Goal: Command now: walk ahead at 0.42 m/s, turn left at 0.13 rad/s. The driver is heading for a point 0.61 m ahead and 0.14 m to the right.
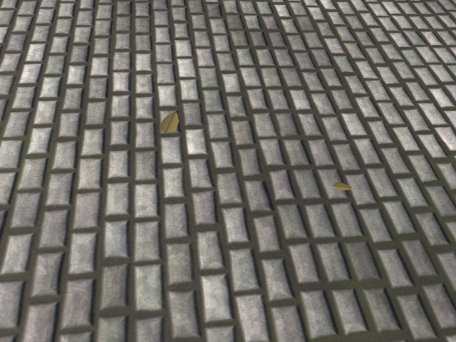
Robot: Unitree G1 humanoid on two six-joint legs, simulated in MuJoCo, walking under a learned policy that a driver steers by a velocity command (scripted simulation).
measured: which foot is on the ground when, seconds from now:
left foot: down 0.00-0.26, up 0.28-0.72, down 0.74-1.00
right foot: up 0.00-0.24, down 0.26-0.76, up 0.78-1.00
